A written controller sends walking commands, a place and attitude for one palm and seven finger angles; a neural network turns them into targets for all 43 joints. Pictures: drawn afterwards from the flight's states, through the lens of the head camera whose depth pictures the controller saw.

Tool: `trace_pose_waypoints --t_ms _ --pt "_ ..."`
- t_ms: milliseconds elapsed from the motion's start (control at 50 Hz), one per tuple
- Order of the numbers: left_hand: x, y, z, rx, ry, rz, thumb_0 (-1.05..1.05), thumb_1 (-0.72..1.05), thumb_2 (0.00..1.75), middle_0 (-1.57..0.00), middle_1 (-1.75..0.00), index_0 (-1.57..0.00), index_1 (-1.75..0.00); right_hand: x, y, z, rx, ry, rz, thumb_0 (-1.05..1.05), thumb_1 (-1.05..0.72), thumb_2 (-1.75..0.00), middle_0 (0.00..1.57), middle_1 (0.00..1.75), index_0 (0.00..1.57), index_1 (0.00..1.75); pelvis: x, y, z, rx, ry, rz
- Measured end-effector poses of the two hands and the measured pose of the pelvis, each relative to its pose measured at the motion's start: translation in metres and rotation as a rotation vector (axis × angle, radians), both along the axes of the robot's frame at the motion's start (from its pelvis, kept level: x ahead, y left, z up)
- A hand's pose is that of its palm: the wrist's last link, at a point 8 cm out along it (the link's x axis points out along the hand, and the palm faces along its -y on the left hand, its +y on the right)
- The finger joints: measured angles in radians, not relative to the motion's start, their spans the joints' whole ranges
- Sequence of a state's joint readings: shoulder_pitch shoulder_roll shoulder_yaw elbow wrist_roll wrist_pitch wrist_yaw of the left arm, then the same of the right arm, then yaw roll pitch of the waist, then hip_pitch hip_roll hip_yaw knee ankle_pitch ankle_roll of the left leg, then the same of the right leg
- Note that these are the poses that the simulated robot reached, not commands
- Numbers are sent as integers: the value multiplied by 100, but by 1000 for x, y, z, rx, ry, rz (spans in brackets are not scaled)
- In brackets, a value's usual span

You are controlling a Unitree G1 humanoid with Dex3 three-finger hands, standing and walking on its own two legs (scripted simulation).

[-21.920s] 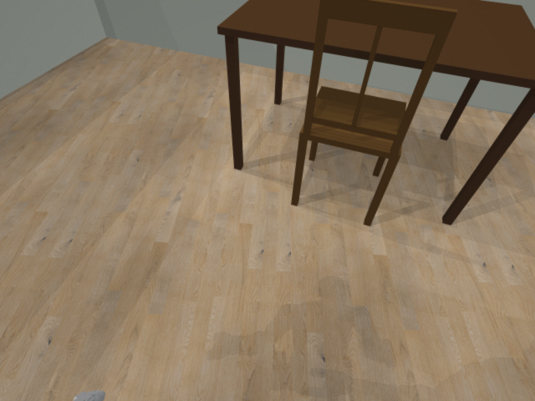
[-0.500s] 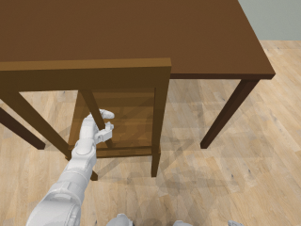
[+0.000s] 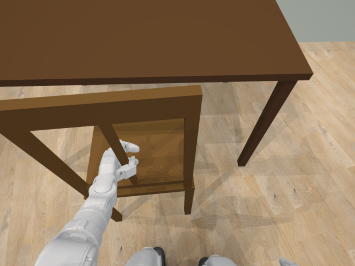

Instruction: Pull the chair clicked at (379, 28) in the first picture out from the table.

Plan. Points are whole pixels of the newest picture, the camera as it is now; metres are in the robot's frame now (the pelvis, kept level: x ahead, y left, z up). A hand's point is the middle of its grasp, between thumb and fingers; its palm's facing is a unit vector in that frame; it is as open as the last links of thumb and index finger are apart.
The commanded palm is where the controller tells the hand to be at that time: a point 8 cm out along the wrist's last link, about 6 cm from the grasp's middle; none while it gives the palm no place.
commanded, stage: step backward, pulling the chair out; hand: left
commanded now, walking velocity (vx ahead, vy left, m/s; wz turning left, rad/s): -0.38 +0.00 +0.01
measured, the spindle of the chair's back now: (123, 159) +0.37 +0.15 -0.05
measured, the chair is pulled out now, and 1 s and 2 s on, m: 0.14 0.24 0.48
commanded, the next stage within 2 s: none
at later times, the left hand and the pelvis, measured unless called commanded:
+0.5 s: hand (130, 179) +0.32 +0.13 -0.06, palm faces +0.05 -0.98 -0.18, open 5.0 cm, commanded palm +0.32 +0.18 -0.06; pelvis -0.03 -0.01 +0.00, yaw +1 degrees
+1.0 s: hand (124, 203) +0.26 +0.14 -0.06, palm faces +0.00 -0.98 -0.19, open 5.0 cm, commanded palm +0.25 +0.18 -0.06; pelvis -0.10 +0.01 +0.00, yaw +2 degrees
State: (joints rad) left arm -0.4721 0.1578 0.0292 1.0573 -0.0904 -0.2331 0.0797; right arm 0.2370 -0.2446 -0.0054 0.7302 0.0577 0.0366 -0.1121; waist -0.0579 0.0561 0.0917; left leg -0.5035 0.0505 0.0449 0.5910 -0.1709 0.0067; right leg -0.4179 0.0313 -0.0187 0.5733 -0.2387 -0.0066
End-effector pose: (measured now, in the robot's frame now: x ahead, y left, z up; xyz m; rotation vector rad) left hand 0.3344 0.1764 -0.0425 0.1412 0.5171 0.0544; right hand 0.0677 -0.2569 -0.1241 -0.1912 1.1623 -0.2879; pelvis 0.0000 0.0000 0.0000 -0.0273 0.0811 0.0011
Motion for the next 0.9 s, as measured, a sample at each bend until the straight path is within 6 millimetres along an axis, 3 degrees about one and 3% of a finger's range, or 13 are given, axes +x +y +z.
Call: trace_pose_waypoints --t_ms 200,420,600,740,900 --pt "-20 5 0 19 -6 -30 3 75 84 -37 -121 -49 -145 -8 -2 4 -49 -56 27 1 -91 -89 20 30 20 30 -13 8 -2 18 -25 -8" --pt "-30 3 0 41 -13 32 3 73 84 -40 -123 -49 -145 -9 -3 -7 12 -102 60 1 -91 -89 20 30 20 30 -31 -12 -7 27 -47 4" --pt "-36 3 2 29 18 -12 3 74 83 -36 -125 -49 -145 -22 -13 2 -72 -29 91 1 -91 -89 20 30 20 30 -41 9 -1 42 -7 63" --pt "-46 9 1 22 -3 -63 2 74 82 -35 -130 -49 -145 -31 7 12 -73 -58 68 1 -91 -89 20 30 20 30 -67 20 0 55 -24 18" --pt "-73 10 1 46 -29 -28 2 73 84 -39 -131 -49 -145 -55 29 -7 54 -65 62 1 -91 -89 20 30 20 30 -85 6 -5 26 -41 8"
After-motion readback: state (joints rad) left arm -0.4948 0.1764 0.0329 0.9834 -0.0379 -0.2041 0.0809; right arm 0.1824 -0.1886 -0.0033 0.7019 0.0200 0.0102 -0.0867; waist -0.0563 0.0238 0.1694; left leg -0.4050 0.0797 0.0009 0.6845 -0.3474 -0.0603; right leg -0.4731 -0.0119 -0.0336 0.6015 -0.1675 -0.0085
